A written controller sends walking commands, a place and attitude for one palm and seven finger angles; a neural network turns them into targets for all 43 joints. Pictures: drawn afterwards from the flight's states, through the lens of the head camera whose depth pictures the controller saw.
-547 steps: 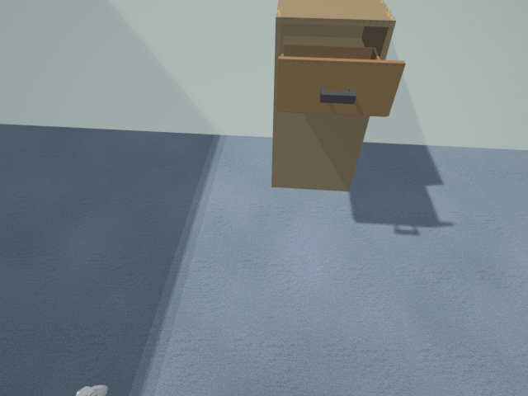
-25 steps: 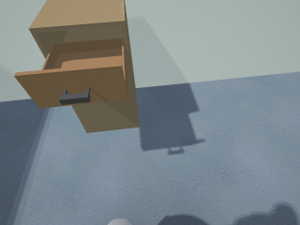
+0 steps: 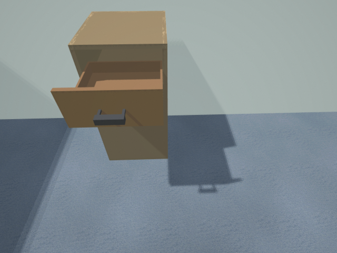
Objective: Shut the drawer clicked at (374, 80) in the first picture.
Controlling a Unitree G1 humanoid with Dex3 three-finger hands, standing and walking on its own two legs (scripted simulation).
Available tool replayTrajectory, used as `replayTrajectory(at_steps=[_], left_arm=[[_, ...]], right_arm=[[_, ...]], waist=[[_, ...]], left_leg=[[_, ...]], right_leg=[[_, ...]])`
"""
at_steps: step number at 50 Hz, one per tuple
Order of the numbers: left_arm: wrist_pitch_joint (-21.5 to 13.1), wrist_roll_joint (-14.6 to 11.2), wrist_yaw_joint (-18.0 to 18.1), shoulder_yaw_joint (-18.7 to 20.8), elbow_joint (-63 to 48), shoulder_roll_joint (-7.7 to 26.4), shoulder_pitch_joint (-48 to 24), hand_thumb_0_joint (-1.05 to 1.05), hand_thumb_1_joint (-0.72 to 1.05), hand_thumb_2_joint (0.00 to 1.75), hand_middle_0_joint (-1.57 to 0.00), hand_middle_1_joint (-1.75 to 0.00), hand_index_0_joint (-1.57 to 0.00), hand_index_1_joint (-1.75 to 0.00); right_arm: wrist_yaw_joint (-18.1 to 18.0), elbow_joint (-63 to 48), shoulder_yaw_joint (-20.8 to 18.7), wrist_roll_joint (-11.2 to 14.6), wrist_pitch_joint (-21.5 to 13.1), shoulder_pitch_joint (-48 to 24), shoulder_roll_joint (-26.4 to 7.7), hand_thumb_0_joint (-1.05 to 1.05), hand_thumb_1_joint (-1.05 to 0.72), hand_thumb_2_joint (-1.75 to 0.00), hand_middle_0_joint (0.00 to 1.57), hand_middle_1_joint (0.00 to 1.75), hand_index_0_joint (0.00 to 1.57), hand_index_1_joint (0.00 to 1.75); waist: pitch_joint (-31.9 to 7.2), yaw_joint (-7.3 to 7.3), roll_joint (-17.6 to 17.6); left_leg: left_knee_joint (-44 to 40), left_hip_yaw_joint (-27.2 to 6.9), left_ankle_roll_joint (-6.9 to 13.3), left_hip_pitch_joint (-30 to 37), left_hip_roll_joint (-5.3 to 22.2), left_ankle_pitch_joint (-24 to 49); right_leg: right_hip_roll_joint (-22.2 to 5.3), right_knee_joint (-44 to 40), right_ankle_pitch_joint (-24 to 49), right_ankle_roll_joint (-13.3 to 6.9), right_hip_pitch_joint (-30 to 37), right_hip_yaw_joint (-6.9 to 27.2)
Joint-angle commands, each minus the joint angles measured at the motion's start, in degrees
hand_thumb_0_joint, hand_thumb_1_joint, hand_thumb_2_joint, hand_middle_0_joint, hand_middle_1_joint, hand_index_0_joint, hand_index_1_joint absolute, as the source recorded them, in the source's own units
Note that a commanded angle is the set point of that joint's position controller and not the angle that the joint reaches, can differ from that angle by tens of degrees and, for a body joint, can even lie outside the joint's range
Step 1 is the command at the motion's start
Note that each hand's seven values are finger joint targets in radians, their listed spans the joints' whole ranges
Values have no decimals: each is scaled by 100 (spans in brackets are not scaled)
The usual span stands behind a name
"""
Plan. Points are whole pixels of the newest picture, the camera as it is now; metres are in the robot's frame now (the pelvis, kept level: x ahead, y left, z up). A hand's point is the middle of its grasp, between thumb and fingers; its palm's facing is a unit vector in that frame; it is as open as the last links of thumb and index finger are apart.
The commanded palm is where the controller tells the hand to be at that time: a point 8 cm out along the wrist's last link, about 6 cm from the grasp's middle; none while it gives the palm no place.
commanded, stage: take the last steps up to it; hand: left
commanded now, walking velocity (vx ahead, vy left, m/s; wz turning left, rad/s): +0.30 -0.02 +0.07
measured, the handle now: (110, 115) +0.57 +0.24 -0.03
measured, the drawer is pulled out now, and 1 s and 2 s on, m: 0.30 0.30 0.30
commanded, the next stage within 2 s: come to a stop and stand still in 0.76 s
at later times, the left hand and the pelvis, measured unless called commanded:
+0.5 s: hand out of the picture +0.00 +0.11 -0.16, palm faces +0.19 -0.97 -0.14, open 7.3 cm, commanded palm none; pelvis +0.12 -0.01 +0.00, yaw +3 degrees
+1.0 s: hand (107, 196) +0.33 +0.22 -0.16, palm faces +0.08 -0.97 -0.22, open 7.3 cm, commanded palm none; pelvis +0.26 +0.03 +0.00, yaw +2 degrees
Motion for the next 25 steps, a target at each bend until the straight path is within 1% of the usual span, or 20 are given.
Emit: replayTrajectory(at_steps=[1, 2, 3, 4, 5, 6, 7, 8, 9, 10, 12, 13, 15, 17, 18, 20, 22, 23, 24, 25], left_arm=[[-274, -25, -27, 76, -255, 293, 287, 0, 90, 90, -20, -30, -20, -30], [-320, -11, -3, 98, -100, 365, 665, 0, 90, 90, -20, -30, -20, -30], [-385, 20, 42, 168, 19, 683, 1026, 0, 90, 90, -20, -30, -20, -30], [-417, 43, 96, 276, 129, 1142, 1537, 0, 90, 90, -20, -30, -20, -30], [-398, -38, 145, 278, 134, 1193, 1723, 0, 90, 90, -20, -30, -20, -30], [-446, -66, 164, 258, 97, 1036, 1354, 0, 90, 90, -20, -30, -20, -30], [-471, -76, 173, 205, 64, 831, 1016, 0, 90, 90, -20, -30, -20, -30], [-484, -77, 188, 158, 37, 625, 826, 0, 90, 90, -20, -30, -20, -30], [-517, -81, 188, 94, 20, 409, 738, 0, 90, 90, -20, -30, -20, -30], [-553, -88, 188, 62, 49, 312, 773, 0, 90, 90, -20, -30, -20, -30], [-608, -101, 184, 28, 177, 229, 985, 0, 90, 90, -20, -30, -20, -30], [-639, -104, 185, 18, 246, 235, 1123, 0, 90, 90, -20, -30, -20, -30], [-675, -94, 192, 10, 357, 212, 1300, 0, 90, 90, -20, -30, -20, -30], [-710, -76, 207, 11, 486, 198, 1500, 0, 90, 90, -20, -30, -20, -30], [-716, -65, 210, 8, 539, 225, 1593, 0, 90, 90, -20, -30, -20, -30], [-723, -46, 225, 7, 647, 176, 1744, 0, 90, 90, -20, -30, -20, -30], [-705, -31, 240, 10, 722, 201, 1784, 0, 90, 90, -20, -30, -20, -30], [-687, -17, 244, 16, 750, 242, 1802, 0, 90, 90, -20, -30, -20, -30], [-666, -9, 252, 27, 760, 265, 1791, 0, 90, 90, -20, -30, -20, -30], [-646, -2, 263, 45, 773, 270, 1790, 0, 90, 90, -20, -30, -20, -30]], right_arm=[[-68, -81, -192, 16, -46, 46, -885, 0, -90, -90, 20, 30, 20, 30], [-63, -50, -170, 44, -49, 12, -759, 0, -90, -90, 20, 30, 20, 30], [-43, -64, -120, 88, -73, 35, -510, 0, -90, -90, 20, 30, 20, 30], [-16, -255, -44, 116, -100, -96, -203, 0, -90, -90, 20, 30, 20, 30], [25, -405, -132, 43, -81, -465, -541, 0, -90, -90, 20, 30, 20, 30], [74, -303, -201, 11, -54, -419, -625, 0, -90, -90, 20, 30, 20, 30], [97, -183, -222, 7, -26, -307, -586, 0, -90, -90, 20, 30, 20, 30], [112, -57, -229, 6, 2, -118, -498, 0, -90, -90, 20, 30, 20, 30], [132, 70, -219, -9, 32, 35, -386, 0, -90, -90, 20, 30, 20, 30], [139, 141, -204, -5, 57, 194, -271, 0, -90, -90, 20, 30, 20, 30], [141, 202, -193, 3, 81, 268, -171, 0, -90, -90, 20, 30, 20, 30], [150, 202, -208, 19, 77, 219, -163, 0, -90, -90, 20, 30, 20, 30], [150, 119, -203, 29, 71, 28, -156, 0, -90, -90, 20, 30, 20, 30], [159, 55, -200, 32, 46, -240, -133, 0, -90, -90, 20, 30, 20, 30], [173, -13, -191, 43, 35, -400, -136, 0, -90, -90, 20, 30, 20, 30], [192, -114, -162, 41, 4, -722, -44, 0, -90, -90, 20, 30, 20, 30], [212, -196, -128, 55, -38, -962, 29, 0, -90, -90, 20, 30, 20, 30], [220, -233, -114, 68, -59, -1080, 54, 0, -90, -90, 20, 30, 20, 30], [224, -267, -101, 77, -81, -1140, 80, 0, -90, -90, 20, 30, 20, 30], [215, -259, -99, 77, -114, -1126, 93, 0, -90, -90, 20, 30, 20, 30]], waist=[[469, 221, 508], [398, 376, 246], [260, 546, -551], [342, 761, -1927], [625, 835, -1322], [878, 606, -1144], [1035, 404, -1007], [1086, 251, -812], [1088, 139, -632], [1025, 72, -547], [910, 71, -582], [859, 97, -634], [900, 123, -602], [890, 193, -558], [942, 232, -637], [992, 304, -629], [980, 343, -754], [1016, 376, -841], [1024, 382, -894], [933, 374, -956]], left_leg=[[-718, -1406, 633, -1066, 1380, -1634], [-174, -1173, 445, -1436, 1092, -1748], [850, -718, 202, -2225, 635, -1762], [2423, 172, -60, -3205, -3, -1913], [3342, -112, -48, -3403, 278, -1959], [3808, -275, -32, -3371, 496, -1344], [4033, -244, -55, -3268, 596, -913], [4104, -214, -104, -3105, 703, -608], [4112, -171, -171, -2927, 767, -256], [4118, -84, -231, -2821, 757, -7], [4094, 21, -322, -2836, 751, 327], [4012, 48, -349, -2919, 758, 444], [3863, 76, -396, -3122, 822, 552], [3608, 120, -410, -3296, 883, 559], [3421, 152, -389, -3328, 888, 505], [2948, 263, -359, -3298, 870, 443], [2416, 409, -314, -3039, 808, 381], [2154, 459, -256, -2778, 773, 258], [1949, 506, -203, -2561, 690, 180], [1741, 518, -141, -2335, 639, 72]], right_leg=[[249, -1350, 481, -64, 963, -186], [199, -1894, 636, -97, 1622, -85], [-366, -2445, -193, -270, 2430, 723], [-1692, -3424, -1308, -796, 2762, 2663], [-2165, -3948, -2021, -1191, 2105, 3304], [-1971, -4077, -2282, -1165, 1547, 3078], [-1802, -4069, -1962, -1069, 1216, 2754], [-1642, -4007, -1401, -998, 1090, 2221], [-1376, -3935, -728, -879, 920, 1637], [-1196, -3886, -142, -821, 885, 1201], [-1013, -3844, 650, -789, 1064, 751], [-974, -3837, 1005, -797, 1246, 665], [-1028, -3789, 1441, -881, 1390, 570], [-1101, -3699, 1797, -977, 1644, 579], [-1129, -3686, 1936, -1043, 1701, 618], [-1131, -3576, 2301, -1093, 1814, 581], [-1123, -3420, 2739, -1067, 1866, 417], [-1178, -3353, 2862, -1077, 1769, 424], [-1146, -3252, 3029, -1050, 1746, 378], [-1153, -3086, 3229, -1037, 1804, 392]])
